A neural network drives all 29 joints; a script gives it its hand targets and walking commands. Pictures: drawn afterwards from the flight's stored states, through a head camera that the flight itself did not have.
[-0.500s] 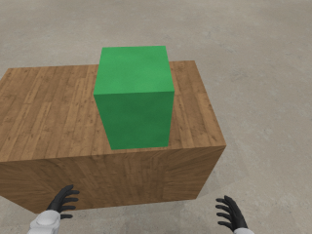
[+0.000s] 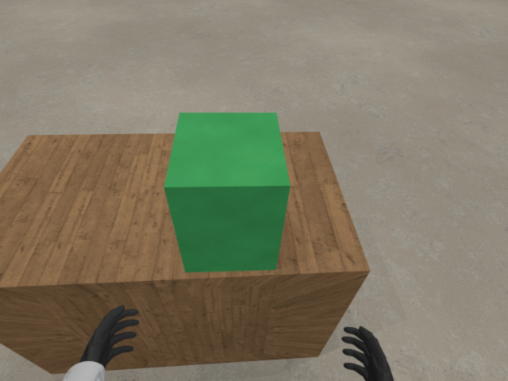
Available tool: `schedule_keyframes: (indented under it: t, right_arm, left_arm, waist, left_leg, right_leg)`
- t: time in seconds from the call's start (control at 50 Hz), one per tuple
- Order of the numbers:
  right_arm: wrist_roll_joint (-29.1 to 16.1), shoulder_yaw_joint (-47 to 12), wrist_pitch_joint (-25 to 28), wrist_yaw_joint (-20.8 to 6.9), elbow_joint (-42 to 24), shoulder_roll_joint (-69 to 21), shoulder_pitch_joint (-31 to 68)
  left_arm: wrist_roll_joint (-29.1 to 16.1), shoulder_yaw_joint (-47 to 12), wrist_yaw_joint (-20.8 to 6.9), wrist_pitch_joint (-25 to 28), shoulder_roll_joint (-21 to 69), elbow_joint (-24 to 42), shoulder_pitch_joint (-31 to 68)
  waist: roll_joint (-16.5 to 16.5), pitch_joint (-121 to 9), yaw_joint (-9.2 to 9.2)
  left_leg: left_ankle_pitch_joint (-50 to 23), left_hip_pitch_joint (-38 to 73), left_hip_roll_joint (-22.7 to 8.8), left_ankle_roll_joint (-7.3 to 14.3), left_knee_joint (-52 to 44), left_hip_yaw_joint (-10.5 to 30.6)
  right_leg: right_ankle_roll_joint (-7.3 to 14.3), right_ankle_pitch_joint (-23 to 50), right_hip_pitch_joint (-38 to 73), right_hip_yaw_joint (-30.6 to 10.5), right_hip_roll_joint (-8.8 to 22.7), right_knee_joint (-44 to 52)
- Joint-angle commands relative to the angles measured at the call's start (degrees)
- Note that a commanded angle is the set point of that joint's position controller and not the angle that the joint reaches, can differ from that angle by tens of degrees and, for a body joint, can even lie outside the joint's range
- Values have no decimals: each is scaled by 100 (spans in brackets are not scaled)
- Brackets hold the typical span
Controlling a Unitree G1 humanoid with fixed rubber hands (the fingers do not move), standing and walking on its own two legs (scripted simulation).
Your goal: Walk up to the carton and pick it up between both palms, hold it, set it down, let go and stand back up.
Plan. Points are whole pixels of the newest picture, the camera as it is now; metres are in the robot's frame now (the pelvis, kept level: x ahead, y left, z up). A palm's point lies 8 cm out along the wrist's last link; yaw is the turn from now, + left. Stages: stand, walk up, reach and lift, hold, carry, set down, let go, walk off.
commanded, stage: reach and lift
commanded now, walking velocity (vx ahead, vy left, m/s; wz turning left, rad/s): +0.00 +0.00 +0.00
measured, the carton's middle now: (229, 194) +0.50 +0.05 -0.01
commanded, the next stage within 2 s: none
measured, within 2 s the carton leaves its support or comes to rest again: neither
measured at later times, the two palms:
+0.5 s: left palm (101, 333) +0.22 +0.25 -0.04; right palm (360, 336) +0.21 -0.17 -0.05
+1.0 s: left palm (107, 289) +0.28 +0.24 -0.01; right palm (349, 284) +0.29 -0.16 -0.01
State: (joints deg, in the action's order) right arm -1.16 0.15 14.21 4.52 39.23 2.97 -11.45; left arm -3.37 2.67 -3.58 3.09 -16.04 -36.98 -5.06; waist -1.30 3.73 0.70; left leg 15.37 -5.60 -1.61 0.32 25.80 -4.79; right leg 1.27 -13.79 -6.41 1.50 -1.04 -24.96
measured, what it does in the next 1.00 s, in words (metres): stands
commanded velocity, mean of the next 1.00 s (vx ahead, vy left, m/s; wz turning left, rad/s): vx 0.00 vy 0.00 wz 0.00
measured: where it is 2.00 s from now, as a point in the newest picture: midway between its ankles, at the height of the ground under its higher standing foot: outside the picture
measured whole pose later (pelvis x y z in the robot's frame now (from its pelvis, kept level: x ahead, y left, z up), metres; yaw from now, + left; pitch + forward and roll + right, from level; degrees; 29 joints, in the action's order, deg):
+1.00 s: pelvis +0.01 +0.01 +0.00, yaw +1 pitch +1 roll -1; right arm -12.5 -3.1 27.3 4.3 55.6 6.6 13.3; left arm -9.5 -0.4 -0.7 23.3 -13.1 -50.2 12.5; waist -0.4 -2.0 -0.7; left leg 17.6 -14.5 -1.4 1.2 31.3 -3.5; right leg 0.2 -14.7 -13.3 2.7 -0.6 -27.1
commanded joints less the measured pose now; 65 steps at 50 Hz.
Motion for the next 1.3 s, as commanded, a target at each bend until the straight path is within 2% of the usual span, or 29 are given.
schedule_keyframes:
  t: [0.0,0.2,0.46,0.72,0.9,1.18,1.28]
  right_arm:
    - [-71,74,305,-16,-461,376,313]
    - [-264,54,725,-148,-253,459,640]
    - [-601,-13,1408,-233,385,651,1458]
    - [-901,-135,1786,-201,999,681,2688]
    - [-1106,-199,1568,-45,1056,843,3543]
    - [-1319,-283,613,142,673,982,4606]
    - [-1388,-292,284,201,515,1061,5017]
  left_arm:
    - [-81,119,14,370,-682,613,443]
    - [-175,-93,127,1058,-489,576,452]
    - [-297,-230,265,1872,-252,123,985]
    - [-494,-267,345,2528,-181,-559,2059]
    - [-628,-212,315,2295,-298,-646,2858]
    - [-665,-10,210,1403,-458,-582,4141]
    - [-631,71,197,1036,-529,-533,4545]
  waist:
    - [343,-460,16]
    - [371,-488,-66]
    - [466,-714,-117]
    - [393,-1124,-132]
    - [370,-1762,-100]
    - [414,-2113,-100]
    - [333,-2196,-116]
  left_leg:
    - [-1465,447,50,-146,-337,139]
    - [-1839,466,37,-272,-327,272]
    - [-2218,246,4,-439,-80,408]
    - [-1802,-416,-6,-389,117,447]
    - [-2167,-385,23,-400,253,459]
    - [-2328,-134,50,-339,48,407]
    - [-2455,-38,77,-314,-10,359]
  right_leg:
    - [47,1026,-247,-184,147,615]
    - [100,1004,-178,-174,69,685]
    - [138,1101,-156,-179,27,485]
    - [90,799,-334,-271,61,163]
    - [33,1040,-403,-237,15,82]
    - [-53,1093,-369,-217,20,332]
    - [-85,1241,-268,-220,3,432]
